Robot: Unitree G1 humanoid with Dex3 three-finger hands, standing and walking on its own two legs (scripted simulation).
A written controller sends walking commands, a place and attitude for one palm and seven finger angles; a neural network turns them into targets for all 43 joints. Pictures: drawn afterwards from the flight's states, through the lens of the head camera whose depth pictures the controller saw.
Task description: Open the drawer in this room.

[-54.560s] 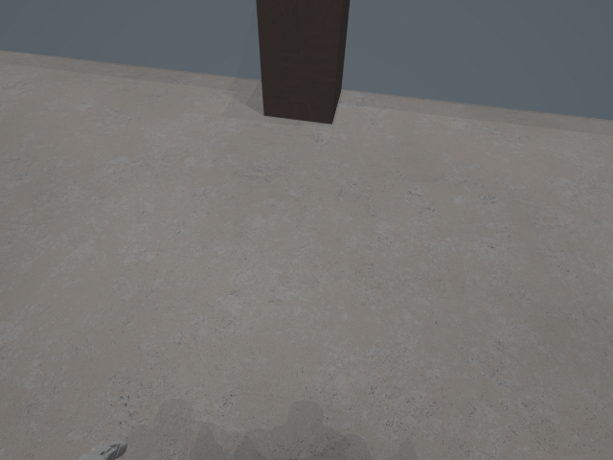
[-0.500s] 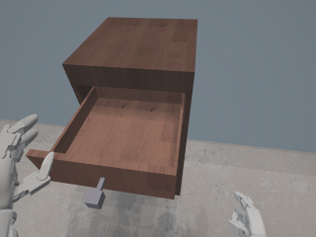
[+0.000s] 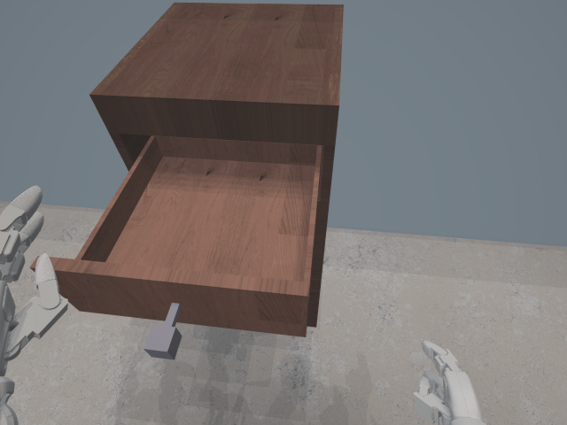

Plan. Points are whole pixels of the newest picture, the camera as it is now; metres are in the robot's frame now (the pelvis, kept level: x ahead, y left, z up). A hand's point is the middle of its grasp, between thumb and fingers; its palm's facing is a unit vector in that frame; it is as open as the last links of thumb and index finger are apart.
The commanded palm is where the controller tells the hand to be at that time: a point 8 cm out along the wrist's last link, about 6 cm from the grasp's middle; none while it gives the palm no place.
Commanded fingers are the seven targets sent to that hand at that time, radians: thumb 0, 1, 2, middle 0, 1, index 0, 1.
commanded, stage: step back with the hand held close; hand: left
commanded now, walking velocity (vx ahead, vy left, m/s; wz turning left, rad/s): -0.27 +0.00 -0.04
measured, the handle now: (168, 329) +0.24 +0.19 +0.00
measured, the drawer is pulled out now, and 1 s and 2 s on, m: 0.30 0.30 0.30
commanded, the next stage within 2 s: stop stepping back and stand still in 1.12 s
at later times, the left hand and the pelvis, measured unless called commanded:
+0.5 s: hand out of the picture +0.13 +0.25 +0.17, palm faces +0.36 -0.81 -0.46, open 7.4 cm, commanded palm +0.06 +0.29 +0.19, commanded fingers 0.00 0.90 0.90 -0.20 -0.30 -0.20 -0.30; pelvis -0.07 +0.01 -0.01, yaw +0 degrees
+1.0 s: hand out of the picture +0.05 +0.19 +0.17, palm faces +0.21 -0.83 -0.52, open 7.4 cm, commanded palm -0.03 +0.26 +0.19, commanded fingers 0.00 0.90 0.90 -0.20 -0.30 -0.20 -0.30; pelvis -0.17 -0.02 -0.01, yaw -2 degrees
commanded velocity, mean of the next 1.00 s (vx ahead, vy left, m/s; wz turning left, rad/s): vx -0.32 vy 0.00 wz -0.02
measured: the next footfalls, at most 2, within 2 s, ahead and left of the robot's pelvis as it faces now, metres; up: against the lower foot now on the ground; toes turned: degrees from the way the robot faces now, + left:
right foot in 0.90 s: -0.16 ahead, -0.12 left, +0.00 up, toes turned -4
left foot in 1.20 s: -0.20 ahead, +0.11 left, +0.00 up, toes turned +3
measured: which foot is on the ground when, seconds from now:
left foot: down 0.00-0.96, up 0.98-1.00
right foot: down 0.00-0.64, up 0.66-0.88, down 0.90-1.00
